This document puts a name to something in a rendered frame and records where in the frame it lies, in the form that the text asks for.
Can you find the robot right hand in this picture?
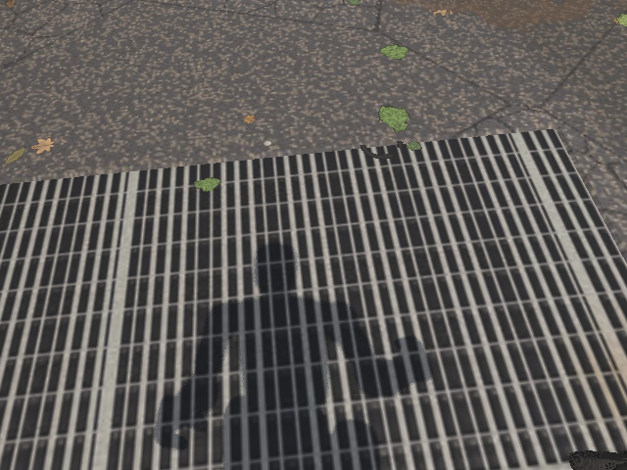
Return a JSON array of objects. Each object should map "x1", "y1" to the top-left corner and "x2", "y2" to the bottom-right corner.
[{"x1": 569, "y1": 450, "x2": 627, "y2": 470}]

